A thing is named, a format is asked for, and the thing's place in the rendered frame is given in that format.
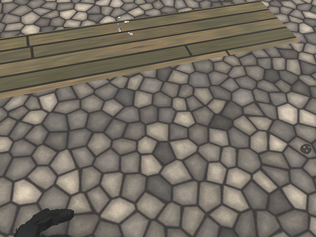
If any robot left hand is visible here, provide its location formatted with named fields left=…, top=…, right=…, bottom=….
left=14, top=208, right=74, bottom=237

